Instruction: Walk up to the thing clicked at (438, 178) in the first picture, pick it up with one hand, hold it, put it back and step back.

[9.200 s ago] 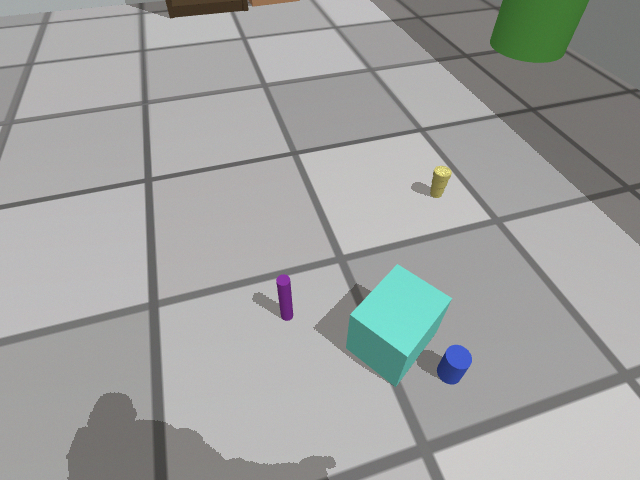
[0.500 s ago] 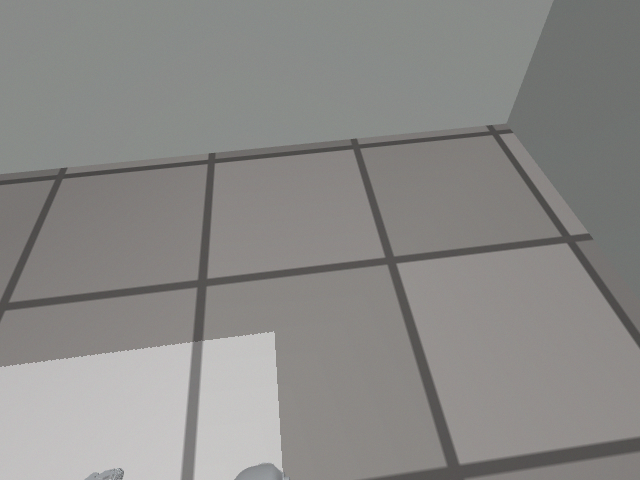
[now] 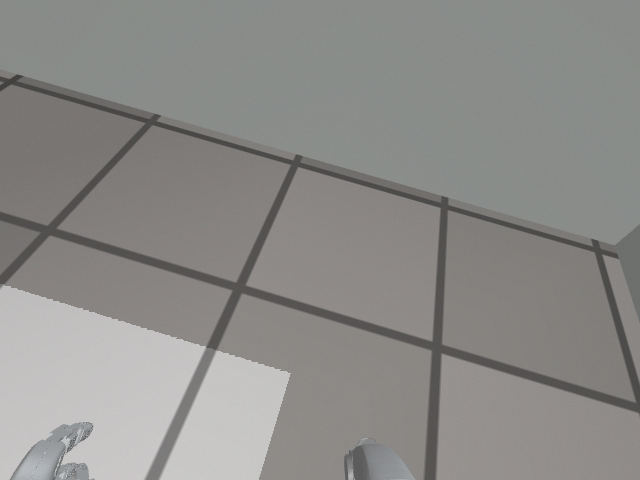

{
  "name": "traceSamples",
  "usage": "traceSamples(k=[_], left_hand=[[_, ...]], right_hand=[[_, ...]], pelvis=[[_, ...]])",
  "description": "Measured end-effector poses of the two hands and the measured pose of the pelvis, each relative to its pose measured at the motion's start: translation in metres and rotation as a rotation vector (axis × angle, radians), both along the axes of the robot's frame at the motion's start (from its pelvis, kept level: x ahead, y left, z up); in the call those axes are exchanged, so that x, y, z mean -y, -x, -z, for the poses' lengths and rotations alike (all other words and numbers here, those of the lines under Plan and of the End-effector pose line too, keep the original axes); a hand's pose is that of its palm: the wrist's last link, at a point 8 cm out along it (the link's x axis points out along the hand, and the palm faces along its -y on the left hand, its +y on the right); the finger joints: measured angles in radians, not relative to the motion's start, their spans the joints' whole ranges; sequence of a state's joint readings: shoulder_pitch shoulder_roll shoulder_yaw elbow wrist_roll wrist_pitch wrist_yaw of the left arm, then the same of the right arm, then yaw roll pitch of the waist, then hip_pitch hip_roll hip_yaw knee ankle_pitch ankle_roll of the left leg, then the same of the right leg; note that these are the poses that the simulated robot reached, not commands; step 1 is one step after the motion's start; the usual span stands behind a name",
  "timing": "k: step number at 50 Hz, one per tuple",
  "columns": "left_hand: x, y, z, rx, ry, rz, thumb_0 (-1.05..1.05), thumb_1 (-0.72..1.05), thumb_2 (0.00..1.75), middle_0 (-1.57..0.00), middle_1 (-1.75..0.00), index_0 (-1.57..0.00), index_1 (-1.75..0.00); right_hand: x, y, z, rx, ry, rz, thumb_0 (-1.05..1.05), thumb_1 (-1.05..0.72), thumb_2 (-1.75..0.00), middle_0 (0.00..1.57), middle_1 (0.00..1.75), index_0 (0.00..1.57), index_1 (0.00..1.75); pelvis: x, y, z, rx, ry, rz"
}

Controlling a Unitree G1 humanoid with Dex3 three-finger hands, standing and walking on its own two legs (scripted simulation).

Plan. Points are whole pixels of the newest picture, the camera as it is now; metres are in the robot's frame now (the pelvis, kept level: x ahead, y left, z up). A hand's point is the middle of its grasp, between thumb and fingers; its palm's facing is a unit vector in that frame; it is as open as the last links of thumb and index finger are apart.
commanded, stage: walk up
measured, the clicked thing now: out of the picture +0.21 +1.31 -0.70
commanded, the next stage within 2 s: none
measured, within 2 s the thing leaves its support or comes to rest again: neither
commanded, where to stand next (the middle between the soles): +0.12 -0.05 m, yaw +77 degrees
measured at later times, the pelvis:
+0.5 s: pelvis +0.09 -0.11 -0.02, yaw +28 degrees
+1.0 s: pelvis +0.07 -0.15 -0.01, yaw +52 degrees
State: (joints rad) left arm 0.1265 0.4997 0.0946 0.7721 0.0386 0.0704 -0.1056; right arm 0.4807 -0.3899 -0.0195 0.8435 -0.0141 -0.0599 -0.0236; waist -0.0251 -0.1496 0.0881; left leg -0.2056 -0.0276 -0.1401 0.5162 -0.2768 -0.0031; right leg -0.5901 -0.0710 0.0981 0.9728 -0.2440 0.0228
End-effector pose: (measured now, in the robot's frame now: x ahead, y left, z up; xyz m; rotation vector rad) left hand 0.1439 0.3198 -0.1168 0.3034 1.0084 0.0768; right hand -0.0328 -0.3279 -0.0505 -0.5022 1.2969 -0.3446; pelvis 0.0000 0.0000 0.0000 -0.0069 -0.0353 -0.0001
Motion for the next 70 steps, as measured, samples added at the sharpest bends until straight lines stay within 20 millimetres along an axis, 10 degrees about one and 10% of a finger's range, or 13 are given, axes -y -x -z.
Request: traceSamples(k=[10,16,24,32,53,60,70], left_hand=[[0.056,-0.003,-0.001,0.012,-0.096,-0.203,0.01,0.9,0.9,-0.19,-0.3,-0.2,-0.3],[0.095,0.027,-0.011,-0.014,-0.066,-0.322,0.01,0.9,0.9,-0.2,-0.3,-0.2,-0.3],[0.106,0.093,-0.002,-0.039,-0.067,-0.525,0.01,0.9,0.9,-0.2,-0.3,-0.21,-0.3],[0.107,0.163,0.02,-0.113,-0.066,-0.698,0.01,0.9,0.9,-0.2,-0.3,-0.2,-0.3],[0.211,0.309,-0.032,-0.154,-0.167,-1.02,0.01,0.9,0.9,-0.2,-0.3,-0.21,-0.3],[0.218,0.367,-0.001,-0.183,-0.103,-1.142,0.01,0.9,0.9,-0.2,-0.3,-0.21,-0.3],[0.238,0.36,0.023,-0.169,0.002,-1.231,0.01,0.9,0.9,-0.2,-0.3,-0.2,-0.3]], right_hand=[[0.086,-0.195,0.049,0.074,0.006,-0.258,0.01,-0.9,-0.9,0.21,0.3,0.21,0.3],[0.069,-0.296,0.05,0.147,-0.091,-0.434,0.01,-0.91,-0.9,0.2,0.3,0.2,0.3],[0.017,-0.371,0.045,0.164,-0.166,-0.653,0.01,-0.91,-0.9,0.2,0.3,0.2,0.3],[-0.026,-0.395,0.042,0.19,-0.163,-0.803,0.01,-0.91,-0.9,0.2,0.3,0.21,0.3],[-0.073,-0.414,0.053,0.081,-0.263,-1.08,0.01,-0.91,-0.9,0.2,0.3,0.21,0.3],[-0.105,-0.41,0.052,0.114,-0.181,-1.153,0.01,-0.9,-0.9,0.2,0.3,0.21,0.3],[-0.129,-0.408,0.04,0.137,-0.135,-1.248,0.01,-0.9,-0.9,0.21,0.3,0.21,0.3]], pelvis=[[0.074,-0.056,0.027,-0.023,-0.013,-0.196],[0.096,-0.073,0.015,-0.021,-0.033,-0.314],[0.111,-0.087,0.016,-0.014,-0.02,-0.466],[0.109,-0.082,0.028,-0.007,-0.016,-0.608],[0.142,-0.064,0.01,-0.011,-0.024,-0.949],[0.122,-0.046,0.028,-0.016,-0.046,-1.029],[0.117,-0.051,0.025,0.004,-0.001,-1.144]])
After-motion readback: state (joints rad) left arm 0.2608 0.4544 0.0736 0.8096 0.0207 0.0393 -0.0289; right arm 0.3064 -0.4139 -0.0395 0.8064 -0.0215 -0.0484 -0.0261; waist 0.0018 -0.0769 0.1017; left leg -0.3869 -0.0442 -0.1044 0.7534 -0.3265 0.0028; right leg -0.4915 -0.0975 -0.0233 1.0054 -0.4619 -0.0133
